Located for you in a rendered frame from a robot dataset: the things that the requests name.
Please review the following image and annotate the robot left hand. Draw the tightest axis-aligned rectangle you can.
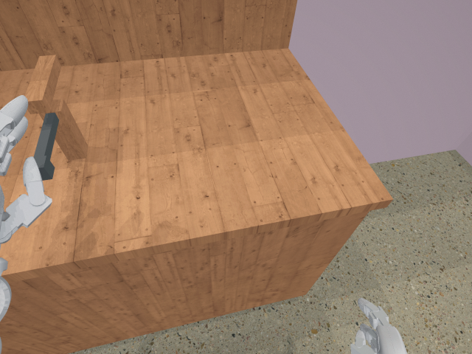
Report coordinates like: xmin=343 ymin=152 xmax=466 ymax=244
xmin=0 ymin=95 xmax=52 ymax=248

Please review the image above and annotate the counter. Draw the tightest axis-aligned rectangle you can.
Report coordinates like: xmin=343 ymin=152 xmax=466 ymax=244
xmin=0 ymin=0 xmax=393 ymax=354

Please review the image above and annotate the tap lever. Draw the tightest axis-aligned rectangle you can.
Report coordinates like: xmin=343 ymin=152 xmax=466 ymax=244
xmin=25 ymin=113 xmax=59 ymax=181

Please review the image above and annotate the robot right hand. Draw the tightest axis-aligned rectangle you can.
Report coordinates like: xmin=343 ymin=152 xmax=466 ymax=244
xmin=350 ymin=298 xmax=407 ymax=354

